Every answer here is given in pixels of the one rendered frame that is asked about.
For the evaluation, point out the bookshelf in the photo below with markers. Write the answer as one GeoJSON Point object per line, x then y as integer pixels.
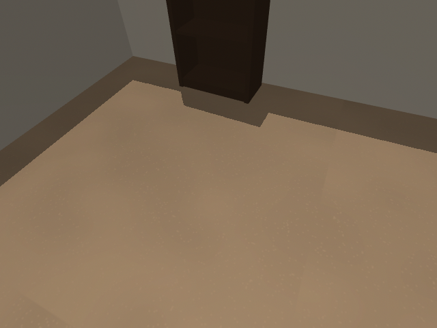
{"type": "Point", "coordinates": [219, 45]}

